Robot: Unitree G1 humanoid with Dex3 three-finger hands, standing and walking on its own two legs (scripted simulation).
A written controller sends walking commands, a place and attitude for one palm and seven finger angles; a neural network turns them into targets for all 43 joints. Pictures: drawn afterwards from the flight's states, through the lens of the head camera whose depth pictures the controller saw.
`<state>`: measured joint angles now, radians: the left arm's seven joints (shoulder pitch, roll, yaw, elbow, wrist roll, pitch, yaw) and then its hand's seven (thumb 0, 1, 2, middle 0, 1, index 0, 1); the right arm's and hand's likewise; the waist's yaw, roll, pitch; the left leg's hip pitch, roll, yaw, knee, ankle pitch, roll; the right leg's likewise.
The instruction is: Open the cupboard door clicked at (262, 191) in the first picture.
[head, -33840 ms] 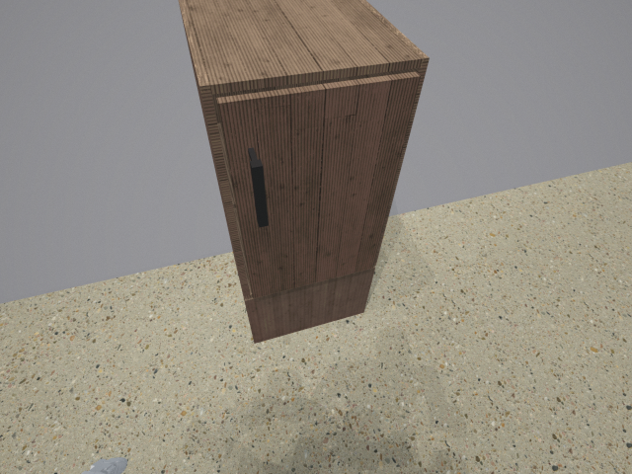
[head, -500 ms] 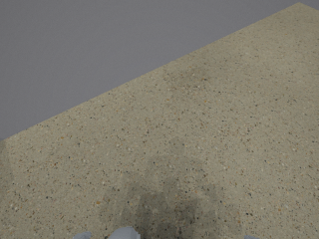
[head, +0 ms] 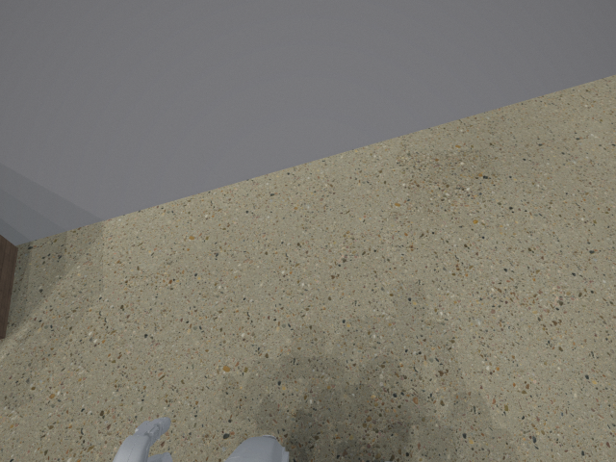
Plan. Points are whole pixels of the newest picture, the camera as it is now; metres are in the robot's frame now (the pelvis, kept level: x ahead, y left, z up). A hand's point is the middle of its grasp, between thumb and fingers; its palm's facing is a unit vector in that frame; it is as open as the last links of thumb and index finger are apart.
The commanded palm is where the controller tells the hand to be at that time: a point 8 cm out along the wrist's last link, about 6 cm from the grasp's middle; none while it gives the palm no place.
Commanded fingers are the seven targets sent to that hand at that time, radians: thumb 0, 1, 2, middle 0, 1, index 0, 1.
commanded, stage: turn to face it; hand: left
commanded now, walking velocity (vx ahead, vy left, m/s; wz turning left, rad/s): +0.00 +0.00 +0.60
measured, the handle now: out of the picture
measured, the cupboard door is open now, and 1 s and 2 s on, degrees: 50 50 50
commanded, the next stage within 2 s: take the last steps up to it in 1.74 s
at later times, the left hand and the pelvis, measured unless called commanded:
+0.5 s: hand out of the picture +0.01 +0.23 -0.16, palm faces +0.36 -0.90 -0.26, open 7.4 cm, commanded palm none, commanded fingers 0.00 0.90 0.90 -0.20 -0.30 -0.20 -0.30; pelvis +0.01 +0.00 +0.01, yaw +19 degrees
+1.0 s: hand out of the picture +0.00 +0.14 -0.15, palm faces +0.62 -0.75 -0.24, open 7.3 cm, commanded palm none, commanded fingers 0.00 0.90 0.90 -0.20 -0.30 -0.20 -0.30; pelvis +0.05 -0.05 +0.01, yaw +39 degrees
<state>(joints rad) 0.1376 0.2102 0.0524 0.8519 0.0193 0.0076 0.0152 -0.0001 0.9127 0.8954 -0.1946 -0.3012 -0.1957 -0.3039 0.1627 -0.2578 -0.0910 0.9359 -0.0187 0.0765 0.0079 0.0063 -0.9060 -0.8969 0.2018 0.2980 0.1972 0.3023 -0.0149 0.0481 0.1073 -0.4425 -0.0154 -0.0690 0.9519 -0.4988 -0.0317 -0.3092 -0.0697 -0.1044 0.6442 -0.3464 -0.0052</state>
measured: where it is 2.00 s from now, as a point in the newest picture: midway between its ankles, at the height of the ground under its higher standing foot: outside the picture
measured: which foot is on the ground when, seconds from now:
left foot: up 0.00-0.28, down 0.30-0.68, up 0.70-1.00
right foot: down 0.00-0.30, up 0.32-0.68, down 0.70-1.00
